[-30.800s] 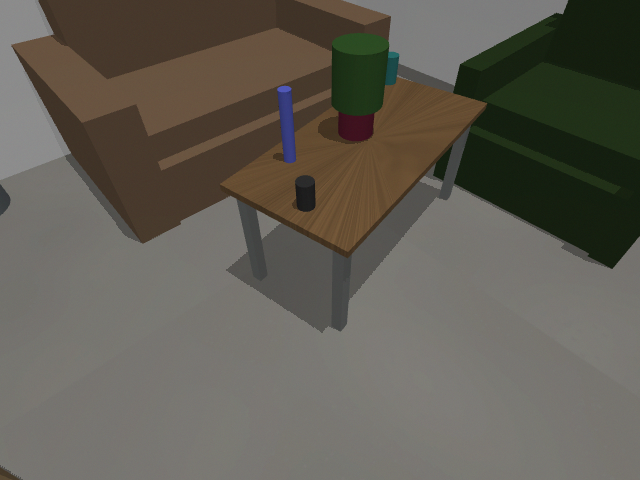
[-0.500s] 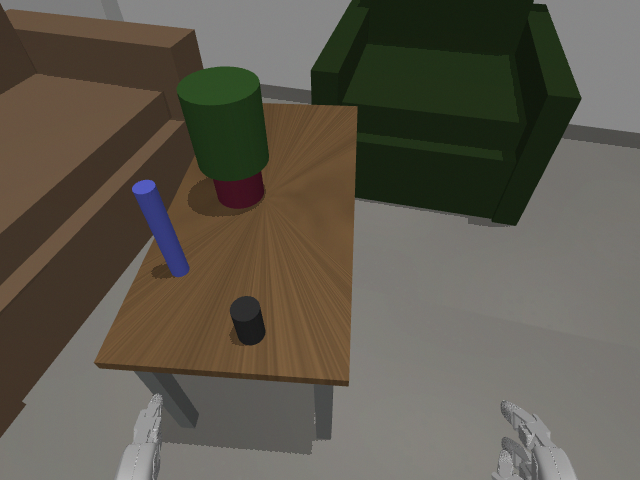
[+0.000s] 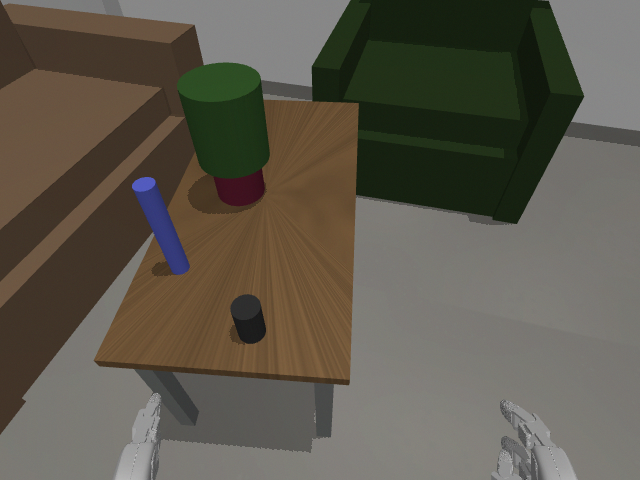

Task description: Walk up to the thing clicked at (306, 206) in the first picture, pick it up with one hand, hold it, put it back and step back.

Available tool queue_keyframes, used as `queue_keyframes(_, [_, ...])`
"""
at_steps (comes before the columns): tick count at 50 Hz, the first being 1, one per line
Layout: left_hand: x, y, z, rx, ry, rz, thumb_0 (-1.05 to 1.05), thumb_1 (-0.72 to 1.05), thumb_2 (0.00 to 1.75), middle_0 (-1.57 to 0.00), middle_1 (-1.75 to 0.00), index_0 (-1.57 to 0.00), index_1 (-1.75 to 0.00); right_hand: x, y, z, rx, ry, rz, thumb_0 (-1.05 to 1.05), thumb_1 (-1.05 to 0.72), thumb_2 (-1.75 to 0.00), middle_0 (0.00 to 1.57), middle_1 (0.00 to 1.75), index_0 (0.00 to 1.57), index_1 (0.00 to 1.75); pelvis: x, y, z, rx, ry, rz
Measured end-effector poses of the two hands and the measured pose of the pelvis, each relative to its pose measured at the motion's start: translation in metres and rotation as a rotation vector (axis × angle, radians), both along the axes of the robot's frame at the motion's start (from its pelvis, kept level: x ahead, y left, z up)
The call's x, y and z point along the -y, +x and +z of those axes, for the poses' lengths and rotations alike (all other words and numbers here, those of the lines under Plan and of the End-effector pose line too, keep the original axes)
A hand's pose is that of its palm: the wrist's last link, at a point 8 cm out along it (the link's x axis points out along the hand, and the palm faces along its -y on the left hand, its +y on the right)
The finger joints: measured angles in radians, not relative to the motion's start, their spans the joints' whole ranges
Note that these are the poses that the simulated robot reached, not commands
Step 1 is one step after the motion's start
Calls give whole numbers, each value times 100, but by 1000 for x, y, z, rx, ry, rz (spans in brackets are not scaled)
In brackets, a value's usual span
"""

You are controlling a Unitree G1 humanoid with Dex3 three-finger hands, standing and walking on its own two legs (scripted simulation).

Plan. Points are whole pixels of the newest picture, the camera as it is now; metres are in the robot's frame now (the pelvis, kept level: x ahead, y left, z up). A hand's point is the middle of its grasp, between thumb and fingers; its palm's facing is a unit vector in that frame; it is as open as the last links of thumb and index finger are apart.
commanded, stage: home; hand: left
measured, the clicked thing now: (249, 319) +0.47 +0.17 -0.19
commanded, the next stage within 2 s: stand in 0.68 s
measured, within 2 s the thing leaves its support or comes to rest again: neither
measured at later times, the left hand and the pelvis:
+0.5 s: hand out of the picture +0.17 +0.18 -0.05, palm faces +0.12 -0.95 -0.29, open 17.7 cm; pelvis +0.00 +0.00 +0.00, yaw +1 degrees
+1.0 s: hand out of the picture +0.11 +0.23 -0.10, palm faces -0.02 -0.93 -0.37, open 15.3 cm; pelvis +0.00 -0.01 +0.02, yaw +2 degrees
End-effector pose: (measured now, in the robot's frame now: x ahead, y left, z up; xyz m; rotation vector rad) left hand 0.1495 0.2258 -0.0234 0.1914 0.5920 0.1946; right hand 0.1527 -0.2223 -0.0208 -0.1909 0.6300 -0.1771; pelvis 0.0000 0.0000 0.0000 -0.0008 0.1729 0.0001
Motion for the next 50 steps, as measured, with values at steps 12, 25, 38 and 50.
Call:
queue_keyframes(12, [0,-3,-1,-24,16,5,-1,-59,2,-5,-4,-4,-4,13,-4,-30,-102,-34,-29,1,-89,-90,20,30,21,30,2,2,0,15,-18,8])
queue_keyframes(25, [1,-3,2,-78,45,13,-1,-59,2,-5,-4,-4,-4,18,-11,-46,-120,-34,-52,2,-90,-90,20,30,21,30,4,0,3,27,-23,13])
queue_keyframes(38, [3,-7,1,-110,36,34,-1,-59,2,-5,-4,-4,-4,18,5,-38,-48,-59,-27,2,-89,-90,20,30,21,30,6,1,5,34,-26,22])
queue_keyframes(50, [-50,-47,-46,-371,120,-29,-1,-27,33,-16,-21,-15,-21,54,-24,-57,-357,-116,73,1,-90,-90,20,30,21,30,6,-2,18,146,3,29])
